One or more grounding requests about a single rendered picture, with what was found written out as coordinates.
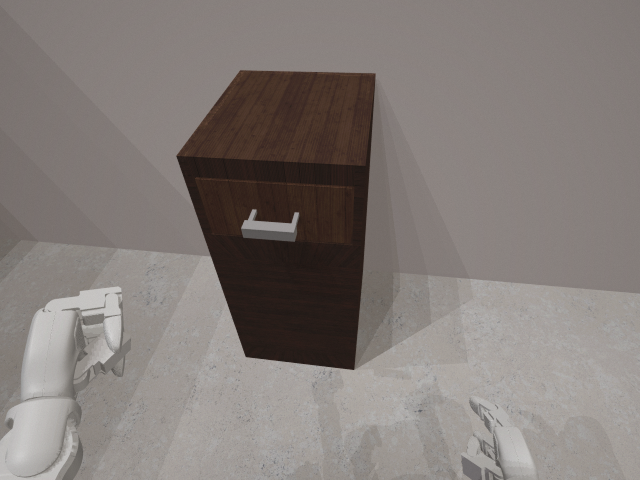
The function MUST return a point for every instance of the right robot hand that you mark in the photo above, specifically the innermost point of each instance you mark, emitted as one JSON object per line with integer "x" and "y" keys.
{"x": 506, "y": 455}

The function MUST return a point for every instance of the handle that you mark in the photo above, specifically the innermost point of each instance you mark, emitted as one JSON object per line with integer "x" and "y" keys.
{"x": 270, "y": 230}

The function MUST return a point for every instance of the left robot hand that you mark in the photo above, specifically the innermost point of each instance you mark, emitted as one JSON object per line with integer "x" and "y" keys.
{"x": 56, "y": 340}

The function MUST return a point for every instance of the robot left forearm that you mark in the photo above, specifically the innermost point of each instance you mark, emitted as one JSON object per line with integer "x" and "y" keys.
{"x": 43, "y": 443}

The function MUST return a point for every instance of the cabinet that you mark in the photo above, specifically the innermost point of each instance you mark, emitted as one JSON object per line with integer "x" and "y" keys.
{"x": 299, "y": 301}

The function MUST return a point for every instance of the drawer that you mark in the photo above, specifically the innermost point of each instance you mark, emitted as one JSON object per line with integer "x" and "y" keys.
{"x": 325, "y": 211}

